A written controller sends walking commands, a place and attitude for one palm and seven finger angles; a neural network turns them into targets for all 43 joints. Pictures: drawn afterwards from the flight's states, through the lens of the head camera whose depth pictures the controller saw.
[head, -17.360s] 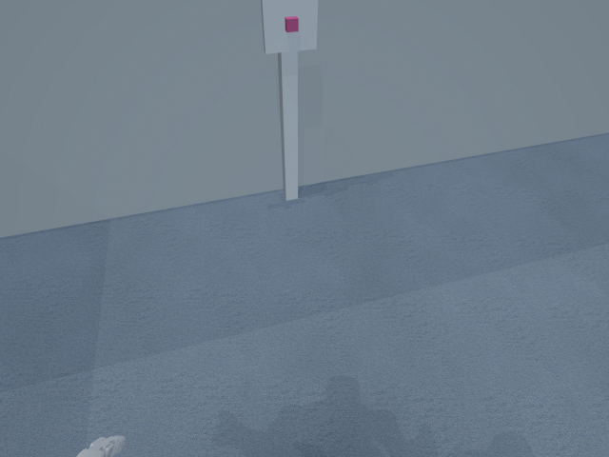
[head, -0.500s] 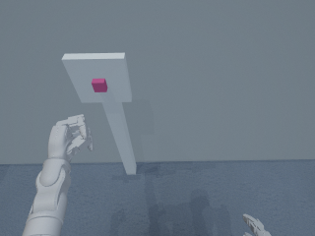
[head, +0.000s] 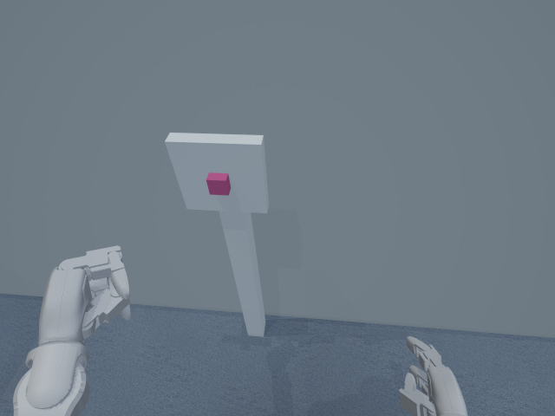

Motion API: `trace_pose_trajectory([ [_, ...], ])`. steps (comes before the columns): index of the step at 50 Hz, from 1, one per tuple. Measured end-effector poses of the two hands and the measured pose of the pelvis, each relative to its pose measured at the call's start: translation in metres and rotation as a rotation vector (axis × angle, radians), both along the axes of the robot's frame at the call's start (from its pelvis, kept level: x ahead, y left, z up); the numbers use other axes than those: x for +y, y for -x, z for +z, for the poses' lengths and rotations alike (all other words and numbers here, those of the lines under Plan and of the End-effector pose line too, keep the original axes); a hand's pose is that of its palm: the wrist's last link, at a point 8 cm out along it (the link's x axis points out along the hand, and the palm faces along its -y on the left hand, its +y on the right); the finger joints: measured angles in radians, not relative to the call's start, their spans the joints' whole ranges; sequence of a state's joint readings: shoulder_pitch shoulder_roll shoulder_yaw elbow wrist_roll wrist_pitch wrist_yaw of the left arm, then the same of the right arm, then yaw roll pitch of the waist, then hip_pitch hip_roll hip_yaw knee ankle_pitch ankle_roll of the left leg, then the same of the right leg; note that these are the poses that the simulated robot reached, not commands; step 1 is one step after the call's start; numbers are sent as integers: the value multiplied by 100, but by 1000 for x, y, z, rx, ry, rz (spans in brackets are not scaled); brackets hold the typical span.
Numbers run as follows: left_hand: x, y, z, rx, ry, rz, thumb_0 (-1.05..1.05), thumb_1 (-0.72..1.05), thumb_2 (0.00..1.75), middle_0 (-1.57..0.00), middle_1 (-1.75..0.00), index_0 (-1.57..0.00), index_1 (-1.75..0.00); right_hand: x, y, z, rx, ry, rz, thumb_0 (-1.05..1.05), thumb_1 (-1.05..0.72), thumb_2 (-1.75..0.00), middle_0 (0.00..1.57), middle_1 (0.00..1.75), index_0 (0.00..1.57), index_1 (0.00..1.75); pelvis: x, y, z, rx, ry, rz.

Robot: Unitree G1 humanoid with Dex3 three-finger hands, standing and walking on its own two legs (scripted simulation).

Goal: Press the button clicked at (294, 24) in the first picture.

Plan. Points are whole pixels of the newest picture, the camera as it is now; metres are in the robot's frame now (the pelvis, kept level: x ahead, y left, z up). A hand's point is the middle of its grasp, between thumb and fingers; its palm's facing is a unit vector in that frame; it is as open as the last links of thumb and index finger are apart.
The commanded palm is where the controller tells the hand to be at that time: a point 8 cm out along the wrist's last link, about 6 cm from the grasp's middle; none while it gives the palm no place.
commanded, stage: draw the hand back to the body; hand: left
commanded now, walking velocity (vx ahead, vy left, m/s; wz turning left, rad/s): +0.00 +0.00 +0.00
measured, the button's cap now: (219, 182) +0.52 +0.18 +0.04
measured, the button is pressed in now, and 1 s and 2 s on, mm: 0 0 0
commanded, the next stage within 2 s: step back with the hand held close in 0.56 s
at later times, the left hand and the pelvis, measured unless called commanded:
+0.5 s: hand (65, 329) +0.16 +0.24 +0.15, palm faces +0.42 -0.83 -0.38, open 3.1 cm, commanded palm +0.11 +0.28 +0.18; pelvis -0.02 +0.00 +0.00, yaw +0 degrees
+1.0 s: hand (61, 345) +0.15 +0.24 +0.14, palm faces +0.29 -0.83 -0.47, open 3.1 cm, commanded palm +0.09 +0.29 +0.17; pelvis -0.05 +0.01 +0.00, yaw +0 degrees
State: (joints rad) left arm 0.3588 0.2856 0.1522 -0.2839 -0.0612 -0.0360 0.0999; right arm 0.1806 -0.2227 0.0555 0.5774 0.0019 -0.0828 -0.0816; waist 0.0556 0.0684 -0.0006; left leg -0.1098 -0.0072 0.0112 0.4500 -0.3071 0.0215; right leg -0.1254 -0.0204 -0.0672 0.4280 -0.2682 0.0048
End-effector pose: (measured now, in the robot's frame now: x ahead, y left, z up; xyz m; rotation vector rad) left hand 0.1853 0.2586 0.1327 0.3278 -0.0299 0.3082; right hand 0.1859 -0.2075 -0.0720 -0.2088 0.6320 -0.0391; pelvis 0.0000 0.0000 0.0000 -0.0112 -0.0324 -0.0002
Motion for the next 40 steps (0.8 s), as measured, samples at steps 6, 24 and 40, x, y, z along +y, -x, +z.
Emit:
trace_pose_trajectory([
  [6, 7, 17, 20, -33, -56, 25, 2, 89, 90, -130, -150, -130, -150, 3, 2, -2, 13, -12, 5, 1, -91, -90, 20, 30, 20, 30, 2, -4, 1, -11, 2, -3],
  [24, 21, 66, 36, -73, -114, 105, 2, 89, 90, -131, -150, -131, -150, -7, 23, -1, 5, 15, -21, 1, -91, -90, 20, 30, 20, 30, 1, 14, 2, -46, 5, -6],
  [40, 26, 68, 46, -120, -166, 84, 1, 89, 90, -131, -150, -131, -150, -14, 48, 0, 33, 21, -54, 1, -91, -90, 20, 30, 20, 30, -1, 32, 4, -16, 15, -5],
])
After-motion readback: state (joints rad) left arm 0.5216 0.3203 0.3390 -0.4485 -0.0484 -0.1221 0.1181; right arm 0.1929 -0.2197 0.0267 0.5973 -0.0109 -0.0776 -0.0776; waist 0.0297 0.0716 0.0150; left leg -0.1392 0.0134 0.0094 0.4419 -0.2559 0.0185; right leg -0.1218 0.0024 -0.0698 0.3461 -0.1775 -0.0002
